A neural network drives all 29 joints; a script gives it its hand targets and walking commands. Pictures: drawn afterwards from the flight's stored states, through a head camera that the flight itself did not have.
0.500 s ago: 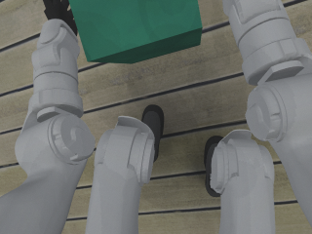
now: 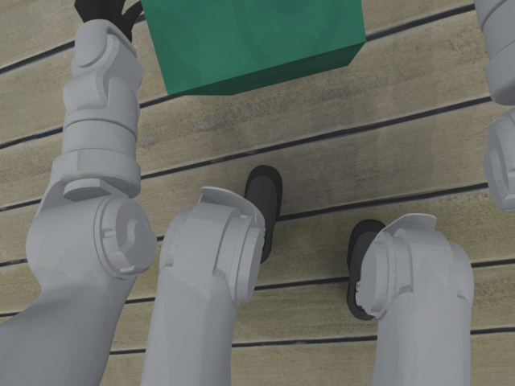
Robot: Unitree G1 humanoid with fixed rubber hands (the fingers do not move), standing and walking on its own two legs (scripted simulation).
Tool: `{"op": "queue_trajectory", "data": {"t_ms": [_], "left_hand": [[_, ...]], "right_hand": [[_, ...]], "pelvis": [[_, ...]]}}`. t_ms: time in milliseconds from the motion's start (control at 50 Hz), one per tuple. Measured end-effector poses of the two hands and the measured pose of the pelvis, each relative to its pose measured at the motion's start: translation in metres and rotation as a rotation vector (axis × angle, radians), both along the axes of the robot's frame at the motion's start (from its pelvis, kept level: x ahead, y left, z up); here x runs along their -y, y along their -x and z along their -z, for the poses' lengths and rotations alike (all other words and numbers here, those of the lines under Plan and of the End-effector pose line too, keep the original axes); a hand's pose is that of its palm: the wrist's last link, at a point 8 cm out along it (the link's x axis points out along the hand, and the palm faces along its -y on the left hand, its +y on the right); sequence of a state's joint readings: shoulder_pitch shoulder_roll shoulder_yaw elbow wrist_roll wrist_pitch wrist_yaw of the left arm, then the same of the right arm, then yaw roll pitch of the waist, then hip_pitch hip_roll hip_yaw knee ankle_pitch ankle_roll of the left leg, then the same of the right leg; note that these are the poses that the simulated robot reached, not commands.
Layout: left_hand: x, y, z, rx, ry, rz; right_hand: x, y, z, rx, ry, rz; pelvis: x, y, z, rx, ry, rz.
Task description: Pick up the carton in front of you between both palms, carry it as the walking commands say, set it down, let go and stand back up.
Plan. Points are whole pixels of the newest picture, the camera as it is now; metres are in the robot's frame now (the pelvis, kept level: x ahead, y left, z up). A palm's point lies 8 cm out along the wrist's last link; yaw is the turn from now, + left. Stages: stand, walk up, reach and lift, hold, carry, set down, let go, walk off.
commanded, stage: set down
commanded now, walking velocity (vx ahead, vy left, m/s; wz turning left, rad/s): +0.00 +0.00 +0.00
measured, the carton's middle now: out of the picture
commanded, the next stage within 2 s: let go in 0.90 s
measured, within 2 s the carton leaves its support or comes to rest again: neither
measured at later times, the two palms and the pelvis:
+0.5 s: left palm out of the picture +0.49 +0.27 +0.00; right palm out of the picture +0.64 -0.08 +0.00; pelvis +0.01 +0.00 +0.11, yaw +0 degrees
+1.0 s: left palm out of the picture +0.48 +0.27 +0.15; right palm out of the picture +0.63 -0.09 +0.15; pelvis +0.04 +0.00 +0.24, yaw -1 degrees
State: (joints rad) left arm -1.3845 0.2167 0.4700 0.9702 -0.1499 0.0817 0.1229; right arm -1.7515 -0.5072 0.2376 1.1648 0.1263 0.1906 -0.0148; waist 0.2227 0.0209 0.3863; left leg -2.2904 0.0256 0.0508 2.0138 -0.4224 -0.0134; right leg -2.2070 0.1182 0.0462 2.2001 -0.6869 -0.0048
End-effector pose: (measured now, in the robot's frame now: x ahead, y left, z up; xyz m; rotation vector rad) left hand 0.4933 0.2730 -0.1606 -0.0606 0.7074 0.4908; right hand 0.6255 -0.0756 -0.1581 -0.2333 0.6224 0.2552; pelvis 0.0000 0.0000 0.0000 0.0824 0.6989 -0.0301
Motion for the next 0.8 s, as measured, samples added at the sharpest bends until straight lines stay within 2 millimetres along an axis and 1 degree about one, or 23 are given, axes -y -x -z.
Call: {"op": "queue_trajectory", "data": {"t_ms": [80, 220, 320, 440, 580, 800], "left_hand": [[0.002, -0.003, -0.027, 0.049, 0.008, -0.009], [-0.006, 0.007, -0.077, 0.053, 0.017, -0.039], [-0.006, 0.006, -0.109, 0.060, 0.020, -0.035], [-0.001, 0.002, -0.143, 0.065, 0.011, -0.023], [-0.002, 0.005, -0.183, 0.062, -0.005, -0.022], [-0.007, 0.010, -0.257, 0.069, 0.002, -0.036]], "right_hand": [[-0.006, -0.003, -0.027, 0.025, 0.020, 0.000], [-0.006, -0.005, -0.081, -0.016, 0.039, 0.015], [-0.004, -0.009, -0.116, -0.030, 0.031, 0.023], [0.004, -0.012, -0.148, -0.027, 0.024, 0.026], [0.009, -0.011, -0.183, -0.020, 0.023, 0.014], [0.006, -0.013, -0.257, -0.029, 0.024, -0.001]], "pelvis": [[-0.001, 0.001, -0.011, -0.014, 0.014, -0.020], [0.001, 0.000, -0.044, -0.051, 0.033, -0.041], [0.000, -0.003, -0.066, -0.080, 0.044, -0.045], [-0.002, -0.009, -0.091, -0.113, 0.049, -0.043], [-0.003, -0.016, -0.126, -0.139, 0.045, -0.038], [0.001, -0.027, -0.188, -0.137, 0.043, -0.035]]}}
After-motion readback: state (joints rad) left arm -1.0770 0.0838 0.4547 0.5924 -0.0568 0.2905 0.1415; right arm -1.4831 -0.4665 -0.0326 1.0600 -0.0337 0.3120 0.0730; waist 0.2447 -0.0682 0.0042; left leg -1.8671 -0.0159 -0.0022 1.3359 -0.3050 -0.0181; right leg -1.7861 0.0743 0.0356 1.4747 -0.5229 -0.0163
